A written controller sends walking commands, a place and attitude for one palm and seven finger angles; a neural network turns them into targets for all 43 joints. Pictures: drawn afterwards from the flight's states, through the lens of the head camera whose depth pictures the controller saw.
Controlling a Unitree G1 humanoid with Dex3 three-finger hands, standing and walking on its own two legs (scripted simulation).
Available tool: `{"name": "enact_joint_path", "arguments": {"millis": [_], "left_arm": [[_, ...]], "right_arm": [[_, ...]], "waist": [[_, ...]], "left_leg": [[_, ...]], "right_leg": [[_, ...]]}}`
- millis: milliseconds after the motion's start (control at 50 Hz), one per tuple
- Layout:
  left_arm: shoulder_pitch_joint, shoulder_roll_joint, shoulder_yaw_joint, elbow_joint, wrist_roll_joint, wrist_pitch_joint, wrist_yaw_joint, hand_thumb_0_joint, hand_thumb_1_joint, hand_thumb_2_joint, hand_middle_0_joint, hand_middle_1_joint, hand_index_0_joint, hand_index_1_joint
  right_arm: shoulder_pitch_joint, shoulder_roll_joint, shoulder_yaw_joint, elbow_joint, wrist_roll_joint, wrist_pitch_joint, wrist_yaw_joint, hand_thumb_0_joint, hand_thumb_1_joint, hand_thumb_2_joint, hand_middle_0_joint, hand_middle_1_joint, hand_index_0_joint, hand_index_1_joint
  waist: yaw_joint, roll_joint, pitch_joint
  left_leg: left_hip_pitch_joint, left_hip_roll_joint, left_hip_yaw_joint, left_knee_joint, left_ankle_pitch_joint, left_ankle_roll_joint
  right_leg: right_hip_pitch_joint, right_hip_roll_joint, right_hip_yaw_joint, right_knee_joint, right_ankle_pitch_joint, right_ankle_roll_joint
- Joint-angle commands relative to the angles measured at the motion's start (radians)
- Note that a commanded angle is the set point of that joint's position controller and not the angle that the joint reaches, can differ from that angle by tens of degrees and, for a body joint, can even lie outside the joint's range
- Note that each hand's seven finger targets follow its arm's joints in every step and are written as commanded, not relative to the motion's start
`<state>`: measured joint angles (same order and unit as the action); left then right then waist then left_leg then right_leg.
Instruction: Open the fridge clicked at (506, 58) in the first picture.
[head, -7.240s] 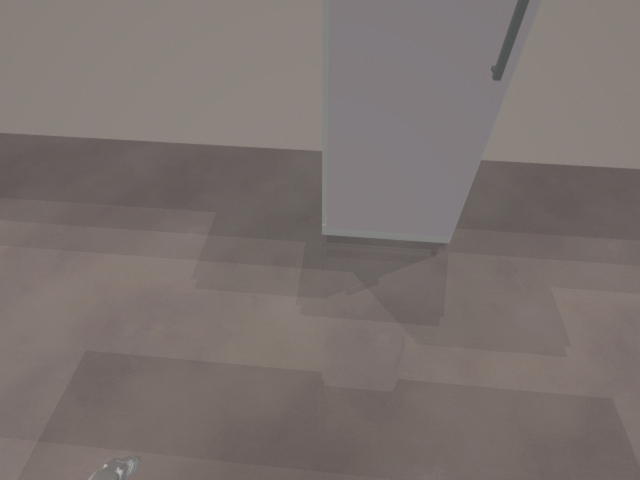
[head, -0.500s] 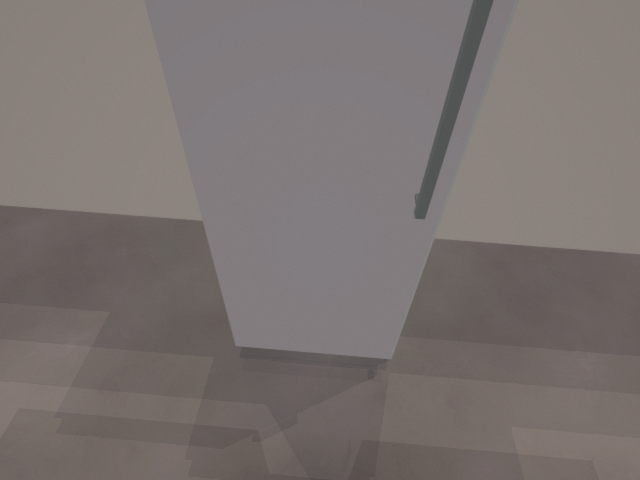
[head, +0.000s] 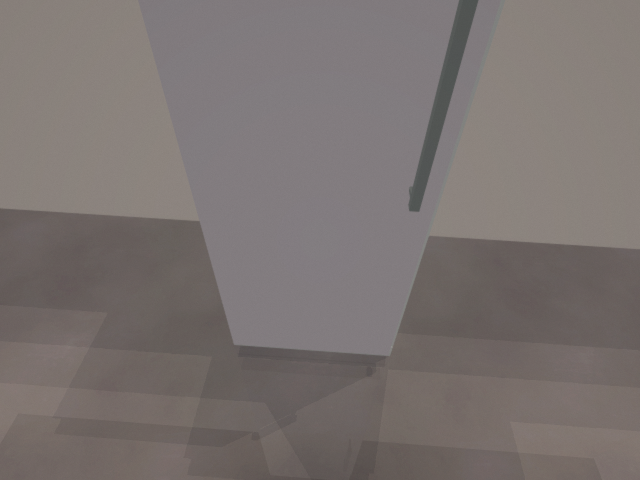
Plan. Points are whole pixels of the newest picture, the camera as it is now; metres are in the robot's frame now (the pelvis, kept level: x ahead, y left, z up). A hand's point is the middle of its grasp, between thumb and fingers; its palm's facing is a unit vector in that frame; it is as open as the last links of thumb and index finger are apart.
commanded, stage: look again from close up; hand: right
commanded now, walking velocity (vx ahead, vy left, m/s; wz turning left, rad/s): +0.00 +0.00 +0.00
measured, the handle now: (435, 114) +0.62 -0.12 +0.18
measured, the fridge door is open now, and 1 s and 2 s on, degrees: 0 0 0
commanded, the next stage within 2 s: none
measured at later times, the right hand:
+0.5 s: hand out of the picture +0.04 -0.23 -0.16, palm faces +0.00 +0.96 -0.28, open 7.4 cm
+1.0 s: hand out of the picture +0.03 -0.23 -0.16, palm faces -0.02 +0.96 -0.27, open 7.4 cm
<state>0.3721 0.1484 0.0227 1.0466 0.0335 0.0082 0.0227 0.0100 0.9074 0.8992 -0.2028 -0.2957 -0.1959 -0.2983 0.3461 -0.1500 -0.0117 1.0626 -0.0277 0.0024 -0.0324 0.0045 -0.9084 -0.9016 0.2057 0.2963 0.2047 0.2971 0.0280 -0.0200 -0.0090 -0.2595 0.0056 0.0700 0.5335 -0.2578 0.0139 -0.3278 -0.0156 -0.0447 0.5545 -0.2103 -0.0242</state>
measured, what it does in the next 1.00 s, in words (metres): stands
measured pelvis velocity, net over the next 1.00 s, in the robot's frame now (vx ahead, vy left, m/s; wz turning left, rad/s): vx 0.00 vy -0.01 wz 0.01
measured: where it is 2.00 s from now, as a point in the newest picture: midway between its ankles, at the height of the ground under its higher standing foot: outside the picture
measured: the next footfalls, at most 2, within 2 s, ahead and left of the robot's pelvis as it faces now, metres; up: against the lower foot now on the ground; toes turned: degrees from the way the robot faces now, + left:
none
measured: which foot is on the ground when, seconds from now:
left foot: down 0.00-1.00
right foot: down 0.00-1.00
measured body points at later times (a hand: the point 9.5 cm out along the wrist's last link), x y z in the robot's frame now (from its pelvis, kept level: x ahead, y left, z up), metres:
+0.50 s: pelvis -0.01 -0.01 +0.01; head -0.02 -0.02 +0.46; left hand +0.06 +0.26 -0.13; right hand +0.04 -0.28 -0.14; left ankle +0.02 +0.11 -0.73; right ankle +0.05 -0.10 -0.73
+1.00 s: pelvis +0.00 -0.01 +0.01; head +0.00 -0.01 +0.46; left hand +0.04 +0.26 -0.13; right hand +0.03 -0.28 -0.14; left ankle +0.02 +0.11 -0.73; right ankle +0.05 -0.10 -0.73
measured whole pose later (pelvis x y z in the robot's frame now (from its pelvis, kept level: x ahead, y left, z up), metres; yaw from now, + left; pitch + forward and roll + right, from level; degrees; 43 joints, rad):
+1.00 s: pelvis +0.00 -0.01 +0.01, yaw +0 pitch -2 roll +1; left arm 0.23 0.26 0.01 1.09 0.01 0.00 -0.01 0.01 0.91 0.90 -0.20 -0.30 -0.20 -0.30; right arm 0.27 -0.26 0.01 1.06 -0.02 -0.01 -0.02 0.00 -0.91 -0.90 0.21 0.30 0.21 0.30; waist 0.00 0.00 0.02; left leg -0.18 0.02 0.06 0.40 -0.19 -0.01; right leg -0.23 0.01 -0.06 0.41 -0.14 -0.04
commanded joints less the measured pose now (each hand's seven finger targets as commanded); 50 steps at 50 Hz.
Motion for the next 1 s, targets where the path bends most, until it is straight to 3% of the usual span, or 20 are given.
{"name": "enact_joint_path", "arguments": {"millis": [0, 80, 140, 260, 400, 620, 720, 980], "left_arm": [[0.038, 0.102, 0.023, -0.094, -0.006, -0.019, 0.006, 0.000, 0.900, 0.900, -0.200, -0.300, -0.200, -0.300], [0.002, 0.153, 0.025, -0.115, -0.011, -0.030, 0.003, 0.000, 0.900, 0.900, -0.200, -0.300, -0.200, -0.300], [-0.046, 0.198, 0.030, -0.127, -0.014, -0.042, 0.003, 0.000, 0.900, 0.900, -0.200, -0.300, -0.200, -0.300], [-0.098, 0.232, 0.035, -0.138, -0.015, -0.044, -0.003, 0.000, 0.900, 0.900, -0.200, -0.300, -0.200, -0.300], [-0.156, 0.275, 0.037, -0.132, -0.014, -0.037, -0.012, 0.000, 0.900, 0.900, -0.200, -0.300, -0.200, -0.300], [-0.171, 0.307, 0.032, -0.087, -0.017, -0.029, -0.019, 0.000, 0.900, 0.900, -0.200, -0.300, -0.200, -0.300], [-0.160, 0.302, 0.028, -0.061, -0.019, -0.027, -0.020, 0.000, 0.900, 0.900, -0.200, -0.300, -0.200, -0.300], [-0.153, 0.273, 0.016, -0.014, -0.024, -0.030, -0.017, 0.000, 0.900, 0.900, -0.200, -0.300, -0.200, -0.300]], "right_arm": [[-0.014, -0.134, -0.026, -0.108, 0.003, -0.015, -0.013, 0.000, -0.900, -0.900, 0.200, 0.300, 0.200, 0.300], [0.007, -0.150, -0.024, -0.127, 0.003, -0.018, -0.011, 0.000, -0.900, -0.900, 0.200, 0.300, 0.200, 0.300], [0.012, -0.174, -0.025, -0.133, 0.002, -0.023, -0.009, 0.000, -0.900, -0.900, 0.200, 0.300, 0.200, 0.300], [-0.033, -0.217, -0.031, -0.153, 0.003, -0.028, -0.005, 0.000, -0.900, -0.900, 0.200, 0.300, 0.200, 0.300], [-0.070, -0.259, -0.032, -0.154, 0.002, -0.027, 0.003, 0.000, -0.900, -0.900, 0.200, 0.300, 0.200, 0.300], [-0.074, -0.287, -0.024, -0.108, 0.003, -0.024, 0.007, 0.000, -0.900, -0.900, 0.200, 0.300, 0.200, 0.300], [-0.069, -0.286, -0.020, -0.087, 0.004, -0.025, 0.007, 0.000, -0.900, -0.900, 0.200, 0.300, 0.200, 0.300], [-0.072, -0.257, -0.008, -0.050, 0.007, -0.028, 0.000, 0.000, -0.900, -0.900, 0.200, 0.300, 0.200, 0.300]], "waist": [[0.011, 0.080, 0.087], [-0.015, -0.036, 0.124], [-0.036, -0.064, 0.098], [-0.026, 0.013, 0.048], [-0.023, -0.004, 0.055], [-0.023, -0.011, 0.060], [-0.023, 0.006, 0.053], [-0.021, 0.022, 0.037]], "left_leg": [[-0.147, 0.125, -0.172, -0.173, -0.220, 0.065], [-0.080, 0.067, -0.105, -0.088, -0.047, 0.042], [0.005, 0.063, -0.096, -0.079, 0.057, 0.033], [0.019, 0.085, -0.118, -0.117, 0.071, 0.030], [0.009, 0.095, -0.128, -0.166, -0.026, 0.028], [0.021, 0.104, -0.130, -0.205, -0.079, 0.022], [0.025, 0.111, -0.135, -0.222, -0.085, 0.021], [0.063, 0.116, -0.126, -0.220, 0.044, 0.016]], "right_leg": [[0.004, -0.047, 0.084, -0.053, -0.114, -0.011], [-0.040, -0.101, 0.152, -0.170, -0.110, -0.027], [-0.038, -0.116, 0.165, -0.201, -0.041, -0.035], [0.037, -0.102, 0.133, -0.190, -0.004, -0.027], [0.037, -0.100, 0.148, -0.240, -0.138, -0.018], [0.032, -0.104, 0.165, -0.288, -0.212, -0.009], [0.044, -0.100, 0.156, -0.280, -0.188, -0.006], [0.100, -0.101, 0.133, -0.265, -0.024, 0.001]]}}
